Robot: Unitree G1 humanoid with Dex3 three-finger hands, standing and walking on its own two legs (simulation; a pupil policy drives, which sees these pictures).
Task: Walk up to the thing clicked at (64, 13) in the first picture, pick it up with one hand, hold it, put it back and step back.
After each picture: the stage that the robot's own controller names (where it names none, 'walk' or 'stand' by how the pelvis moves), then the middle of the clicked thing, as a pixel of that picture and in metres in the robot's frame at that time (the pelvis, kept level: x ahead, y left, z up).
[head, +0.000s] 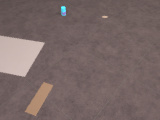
stand; (63, 11) +2.12 +0.27 -0.72
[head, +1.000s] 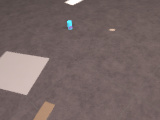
walk; (69, 24) +1.98 +0.35 -0.72
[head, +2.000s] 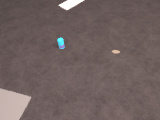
walk; (61, 43) +1.33 +0.34 -0.72
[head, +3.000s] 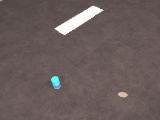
walk; (56, 82) +0.86 +0.32 -0.72
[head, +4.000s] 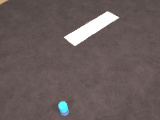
walk; (63, 108) +0.57 +0.23 -0.70
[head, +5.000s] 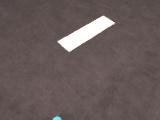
stand; out of the picture +0.44 +0.18 -0.70
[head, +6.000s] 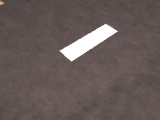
stand; out of the picture +0.39 +0.18 -0.72
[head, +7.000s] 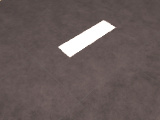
stand; out of the picture +0.41 +0.19 -0.72
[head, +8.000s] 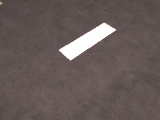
stand; out of the picture +0.40 +0.19 -0.72
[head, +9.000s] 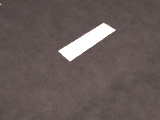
stand; out of the picture +0.38 +0.19 -0.73
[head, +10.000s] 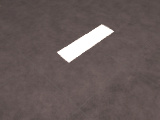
stand; out of the picture +0.38 +0.20 -0.73
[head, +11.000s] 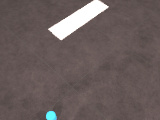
go down; (51, 117) +0.40 +0.20 -0.69
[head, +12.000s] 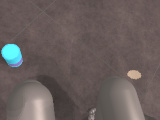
go down; (13, 56) +0.45 +0.26 -0.29
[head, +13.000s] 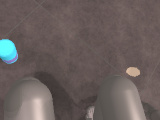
close in; (7, 52) +0.44 +0.27 -0.28
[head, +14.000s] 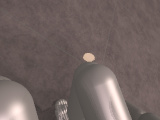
close in; out of the picture +0.43 +0.29 -0.22
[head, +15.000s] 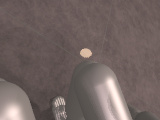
close; out of the picture +0.42 +0.30 -0.22
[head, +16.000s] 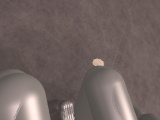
lift; out of the picture +0.35 +0.26 -0.22
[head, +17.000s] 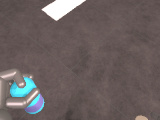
lift; (28, 96) +0.31 +0.18 -0.02
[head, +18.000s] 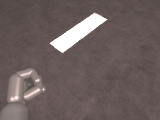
hold; out of the picture +0.30 +0.20 -0.64
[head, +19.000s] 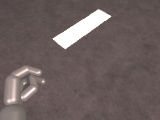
hold; out of the picture +0.18 -0.01 -0.70
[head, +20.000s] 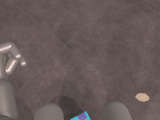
crouch; out of the picture +0.22 +0.00 -0.50
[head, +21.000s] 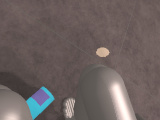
lower; (36, 104) +0.25 +0.04 -0.26
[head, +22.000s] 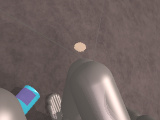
lower; (21, 104) +0.26 +0.04 -0.25
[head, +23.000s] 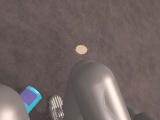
lower; (22, 104) +0.26 +0.04 -0.25
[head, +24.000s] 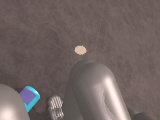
lower; (21, 104) +0.27 +0.04 -0.25
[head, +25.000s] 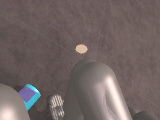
lower; (21, 102) +0.27 +0.04 -0.25
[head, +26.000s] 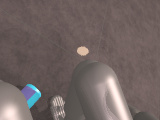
withdraw; (22, 102) +0.27 +0.04 -0.25
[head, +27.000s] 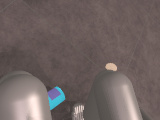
stand; (48, 101) +0.27 +0.03 -0.28
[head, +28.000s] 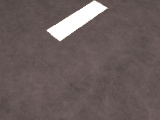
stand; out of the picture +0.18 -0.01 -0.64
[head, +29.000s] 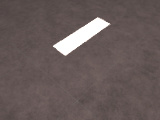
stand; out of the picture +0.18 +0.00 -0.69
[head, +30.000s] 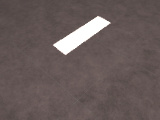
stand; out of the picture +0.17 -0.01 -0.69
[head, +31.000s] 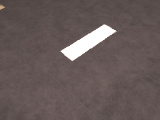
stand; out of the picture +0.19 -0.02 -0.75
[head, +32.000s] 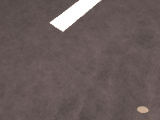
walk; out of the picture +0.29 -0.05 -0.72
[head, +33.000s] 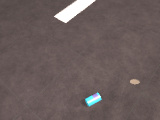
walk; (93, 99) +0.59 -0.02 -0.73
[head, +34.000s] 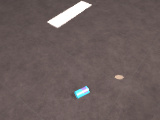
stand; (81, 92) +0.76 +0.01 -0.73
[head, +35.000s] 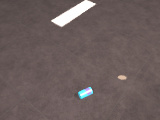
stand; (85, 92) +0.75 -0.01 -0.75
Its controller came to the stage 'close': yes
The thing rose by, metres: 0.68
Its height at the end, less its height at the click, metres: -0.02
